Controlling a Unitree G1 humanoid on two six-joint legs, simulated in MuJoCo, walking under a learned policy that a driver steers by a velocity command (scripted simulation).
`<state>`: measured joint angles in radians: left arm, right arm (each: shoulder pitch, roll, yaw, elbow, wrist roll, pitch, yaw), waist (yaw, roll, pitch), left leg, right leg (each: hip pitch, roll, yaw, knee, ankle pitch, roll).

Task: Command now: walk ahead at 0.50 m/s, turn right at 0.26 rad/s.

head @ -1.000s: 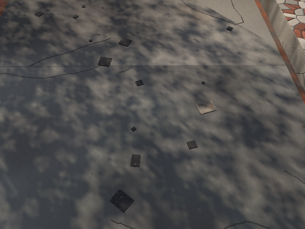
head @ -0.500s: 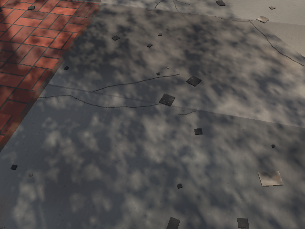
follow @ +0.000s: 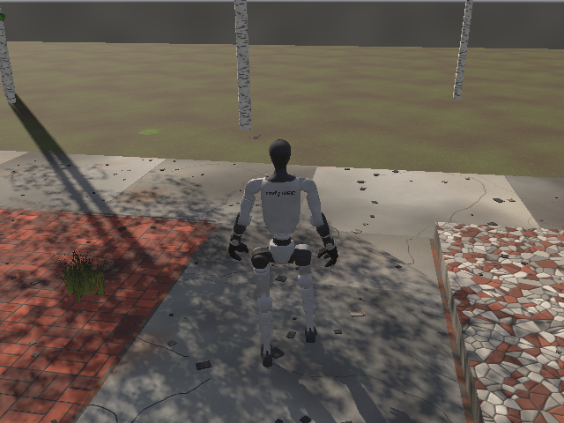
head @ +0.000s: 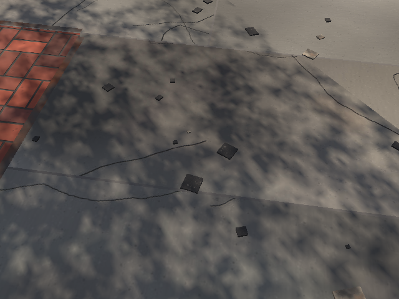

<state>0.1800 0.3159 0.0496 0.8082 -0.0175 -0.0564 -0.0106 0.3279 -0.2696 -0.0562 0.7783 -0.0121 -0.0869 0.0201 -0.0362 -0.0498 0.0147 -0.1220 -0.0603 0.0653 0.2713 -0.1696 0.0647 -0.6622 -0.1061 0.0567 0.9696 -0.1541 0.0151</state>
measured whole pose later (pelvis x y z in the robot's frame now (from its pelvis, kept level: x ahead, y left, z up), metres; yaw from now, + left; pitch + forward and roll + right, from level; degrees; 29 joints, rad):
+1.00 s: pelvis +0.42 -0.08 +0.00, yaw -20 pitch +3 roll -1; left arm 0.17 0.29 0.05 0.72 -0.01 -0.06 -0.02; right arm 0.39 -0.26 -0.04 0.80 0.01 -0.07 0.00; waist -0.06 -0.04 -0.01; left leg -0.13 0.00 -0.02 0.33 -0.25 0.02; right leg -0.56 -0.04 0.02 0.82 -0.23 0.00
